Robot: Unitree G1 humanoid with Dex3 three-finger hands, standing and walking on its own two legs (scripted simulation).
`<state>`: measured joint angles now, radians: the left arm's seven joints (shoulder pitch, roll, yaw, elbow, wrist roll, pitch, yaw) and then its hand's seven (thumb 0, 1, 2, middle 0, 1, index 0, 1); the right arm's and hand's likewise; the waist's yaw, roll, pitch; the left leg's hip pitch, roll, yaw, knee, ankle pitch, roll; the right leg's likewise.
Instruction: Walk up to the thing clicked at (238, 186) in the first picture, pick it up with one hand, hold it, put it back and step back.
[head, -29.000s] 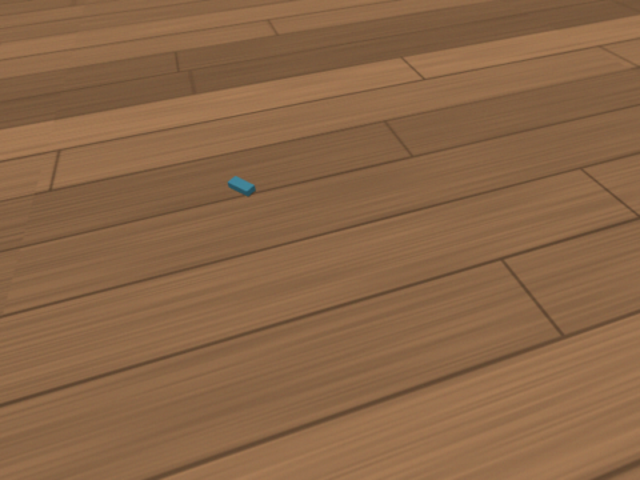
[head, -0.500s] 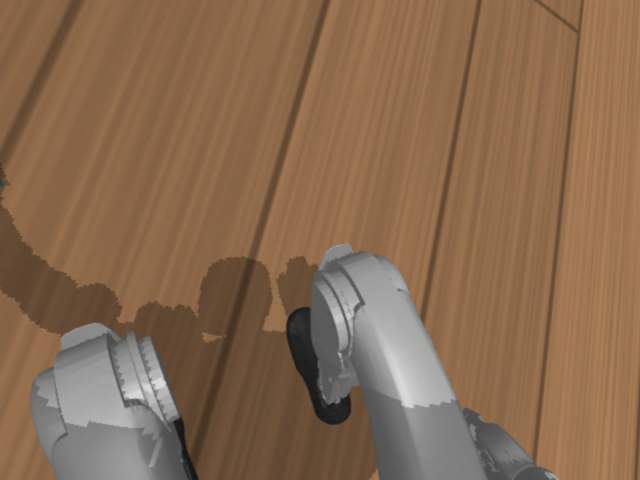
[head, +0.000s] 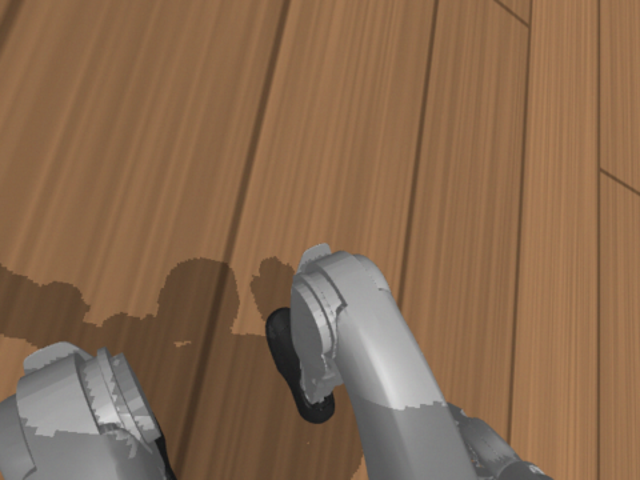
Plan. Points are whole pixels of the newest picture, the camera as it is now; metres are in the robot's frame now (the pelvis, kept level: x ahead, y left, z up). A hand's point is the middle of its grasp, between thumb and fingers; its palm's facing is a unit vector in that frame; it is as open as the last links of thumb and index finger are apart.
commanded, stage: rest palm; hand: left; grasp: from above
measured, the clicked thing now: out of the picture +0.50 +0.37 -0.30
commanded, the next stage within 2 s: none
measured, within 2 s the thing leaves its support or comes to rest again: neither
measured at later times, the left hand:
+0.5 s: hand out of the picture +0.49 +0.36 -0.25, palm faces -0.45 -0.14 -0.88, open 14.4 cm
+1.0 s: hand out of the picture +0.48 +0.35 -0.26, palm faces -0.44 -0.14 -0.89, open 14.4 cm
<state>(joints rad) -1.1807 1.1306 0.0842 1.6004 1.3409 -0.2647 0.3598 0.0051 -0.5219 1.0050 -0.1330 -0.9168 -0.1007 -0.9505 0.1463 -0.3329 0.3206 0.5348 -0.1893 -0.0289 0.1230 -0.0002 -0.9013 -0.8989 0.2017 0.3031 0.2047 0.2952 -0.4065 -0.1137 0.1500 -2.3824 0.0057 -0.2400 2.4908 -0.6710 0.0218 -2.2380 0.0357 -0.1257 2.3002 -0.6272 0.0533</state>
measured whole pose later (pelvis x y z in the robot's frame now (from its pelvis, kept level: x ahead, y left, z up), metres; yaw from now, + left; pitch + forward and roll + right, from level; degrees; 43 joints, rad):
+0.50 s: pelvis +0.01 +0.00 -0.01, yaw -2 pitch +30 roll -17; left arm -1.15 1.21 0.13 1.64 1.31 -0.26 0.43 0.00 -0.56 1.03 -0.09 -0.94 -0.06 -0.98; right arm 0.11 -0.34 0.36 0.57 -0.22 -0.08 0.14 0.00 -0.90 -0.90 0.20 0.30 0.20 0.30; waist -0.42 -0.15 0.20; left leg -2.38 0.02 -0.27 2.54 -0.71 0.01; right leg -2.25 0.05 -0.15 2.33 -0.64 0.07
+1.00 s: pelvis +0.01 +0.00 -0.01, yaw -2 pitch +29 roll -17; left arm -1.15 1.20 0.11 1.66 1.31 -0.26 0.49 0.00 -0.56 1.03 -0.09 -0.96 -0.05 -0.99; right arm 0.08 -0.35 0.38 0.57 -0.23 -0.10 0.14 0.00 -0.91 -0.90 0.20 0.30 0.20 0.29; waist -0.42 -0.17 0.21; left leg -2.37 0.02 -0.29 2.55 -0.72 0.01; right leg -2.23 0.05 -0.16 2.33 -0.64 0.08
